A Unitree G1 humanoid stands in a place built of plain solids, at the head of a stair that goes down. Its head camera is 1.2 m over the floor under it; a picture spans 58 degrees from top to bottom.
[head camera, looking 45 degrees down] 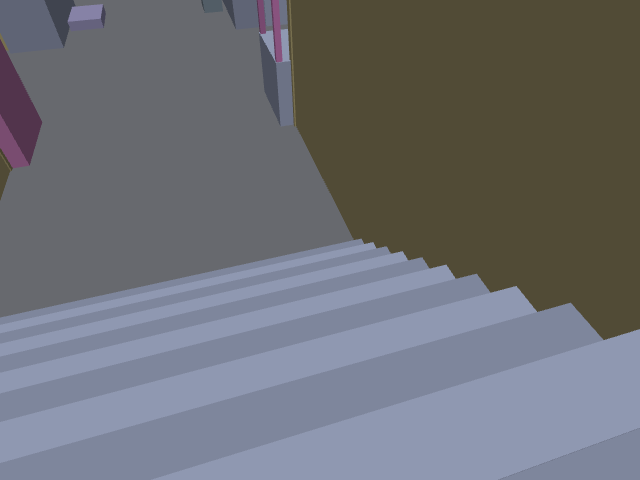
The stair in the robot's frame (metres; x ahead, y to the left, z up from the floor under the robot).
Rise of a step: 0.20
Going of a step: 0.26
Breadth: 3.66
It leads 17 degrees to the left of straight ahead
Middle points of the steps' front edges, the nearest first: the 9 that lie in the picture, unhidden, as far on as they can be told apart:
0.52 0.74 -0.20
0.76 0.82 -0.39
1.01 0.89 -0.59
1.25 0.97 -0.79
1.49 1.04 -0.99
1.74 1.12 -1.19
1.98 1.19 -1.38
2.23 1.26 -1.58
2.47 1.34 -1.78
